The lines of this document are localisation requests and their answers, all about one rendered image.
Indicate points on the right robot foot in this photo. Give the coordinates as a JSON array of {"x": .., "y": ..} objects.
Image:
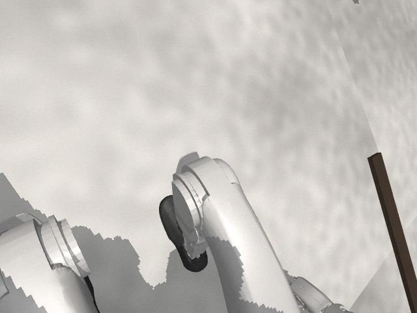
[{"x": 174, "y": 233}]

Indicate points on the right robot hand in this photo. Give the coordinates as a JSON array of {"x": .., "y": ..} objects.
[{"x": 307, "y": 295}]

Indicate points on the left robot foot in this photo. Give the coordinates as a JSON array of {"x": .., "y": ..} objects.
[{"x": 90, "y": 286}]

